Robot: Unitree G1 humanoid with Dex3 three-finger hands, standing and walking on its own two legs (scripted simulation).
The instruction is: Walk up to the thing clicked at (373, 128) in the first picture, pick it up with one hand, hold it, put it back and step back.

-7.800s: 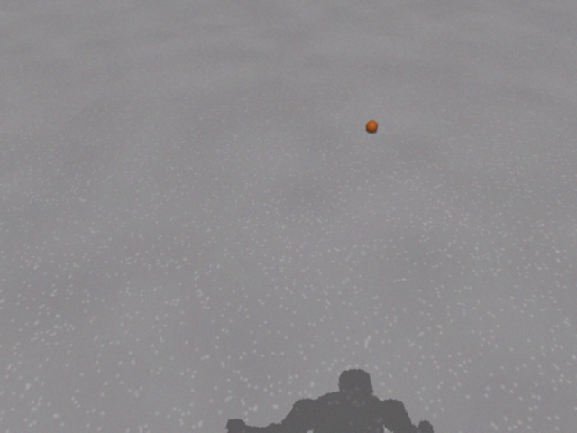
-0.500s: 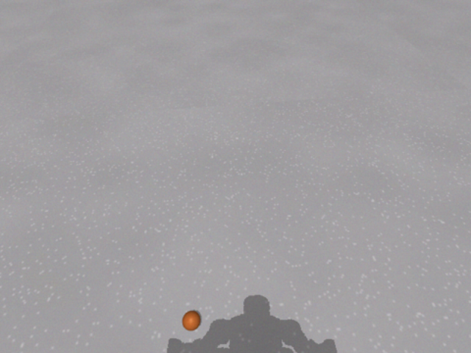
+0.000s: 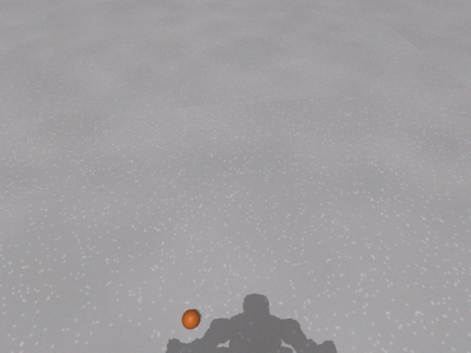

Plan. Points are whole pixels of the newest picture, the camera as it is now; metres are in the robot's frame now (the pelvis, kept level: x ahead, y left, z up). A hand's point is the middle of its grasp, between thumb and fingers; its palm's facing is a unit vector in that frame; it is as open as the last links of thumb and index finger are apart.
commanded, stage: stand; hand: left
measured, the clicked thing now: (190, 319) +0.41 +0.22 -0.75
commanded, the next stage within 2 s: walk up in 0.22 s
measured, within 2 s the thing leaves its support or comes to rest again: neither
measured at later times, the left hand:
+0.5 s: hand out of the picture +0.07 +0.29 -0.17, palm faces -0.01 -0.92 -0.38, open 7.4 cm
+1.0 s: hand out of the picture -0.04 +0.28 -0.18, palm faces -0.09 -0.91 -0.40, open 7.4 cm
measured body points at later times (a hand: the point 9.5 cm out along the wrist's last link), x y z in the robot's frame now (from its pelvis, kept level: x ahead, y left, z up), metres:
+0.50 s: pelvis -0.05 +0.02 -0.02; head +0.01 +0.02 +0.42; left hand +0.07 +0.33 -0.14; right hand +0.05 -0.31 -0.14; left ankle -0.06 +0.13 -0.73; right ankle +0.00 -0.12 -0.75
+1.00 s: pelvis -0.16 +0.02 -0.03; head -0.09 +0.01 +0.41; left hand -0.04 +0.33 -0.15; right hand -0.07 -0.30 -0.16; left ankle -0.09 +0.15 -0.74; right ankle -0.19 -0.10 -0.75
